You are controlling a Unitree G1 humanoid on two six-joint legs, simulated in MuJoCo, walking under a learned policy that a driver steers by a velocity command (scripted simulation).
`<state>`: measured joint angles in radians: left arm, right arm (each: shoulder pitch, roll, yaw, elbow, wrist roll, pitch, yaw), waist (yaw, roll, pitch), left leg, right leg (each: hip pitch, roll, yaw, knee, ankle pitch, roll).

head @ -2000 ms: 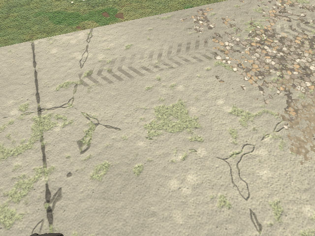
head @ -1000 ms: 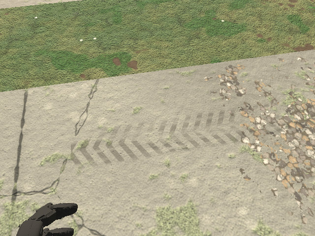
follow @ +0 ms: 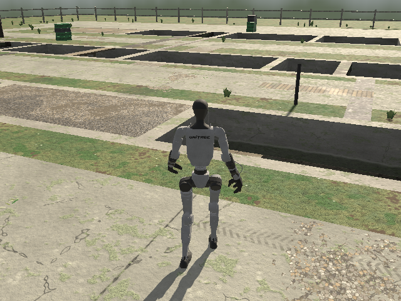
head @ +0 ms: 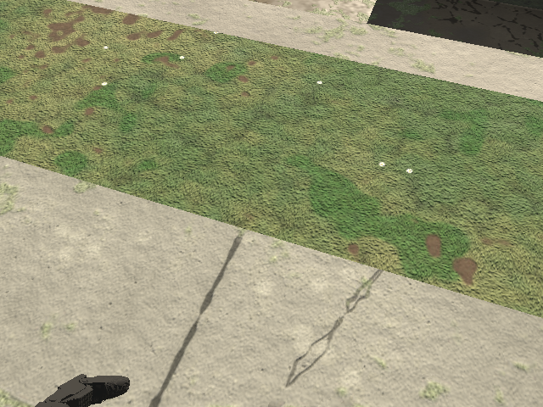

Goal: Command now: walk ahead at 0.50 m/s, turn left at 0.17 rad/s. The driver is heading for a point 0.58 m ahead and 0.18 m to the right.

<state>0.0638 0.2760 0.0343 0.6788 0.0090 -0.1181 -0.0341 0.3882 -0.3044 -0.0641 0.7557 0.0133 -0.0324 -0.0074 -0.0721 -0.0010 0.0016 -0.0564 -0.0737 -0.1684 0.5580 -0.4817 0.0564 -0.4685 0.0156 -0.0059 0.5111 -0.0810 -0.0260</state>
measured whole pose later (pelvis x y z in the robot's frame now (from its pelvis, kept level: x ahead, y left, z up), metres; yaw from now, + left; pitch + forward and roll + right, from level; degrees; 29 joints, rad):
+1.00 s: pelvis +0.53 -0.02 +0.00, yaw -16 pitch +1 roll +3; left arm 0.08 0.27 0.05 0.66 0.00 -0.04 -0.05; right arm 0.33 -0.29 -0.07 0.87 0.02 -0.05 -0.01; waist -0.07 -0.03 0.04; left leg 0.05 0.05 0.25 0.41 -0.44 -0.04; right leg -0.51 -0.04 -0.02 0.55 -0.01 -0.07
